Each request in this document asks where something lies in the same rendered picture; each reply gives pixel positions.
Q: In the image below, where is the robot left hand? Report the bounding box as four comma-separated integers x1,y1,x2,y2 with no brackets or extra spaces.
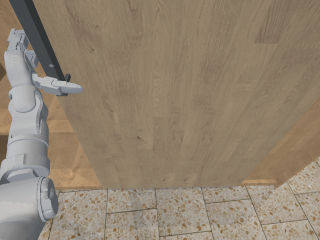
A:
4,28,83,96

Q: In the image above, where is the wardrobe door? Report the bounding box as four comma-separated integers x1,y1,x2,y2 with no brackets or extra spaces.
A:
245,97,320,180
32,0,320,189

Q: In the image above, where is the robot left forearm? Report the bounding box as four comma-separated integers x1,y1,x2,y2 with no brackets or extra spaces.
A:
0,85,50,185

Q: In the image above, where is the left robot upper arm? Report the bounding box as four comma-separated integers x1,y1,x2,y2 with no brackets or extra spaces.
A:
0,176,59,240

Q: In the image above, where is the handle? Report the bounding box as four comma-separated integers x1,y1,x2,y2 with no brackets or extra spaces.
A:
9,0,71,97

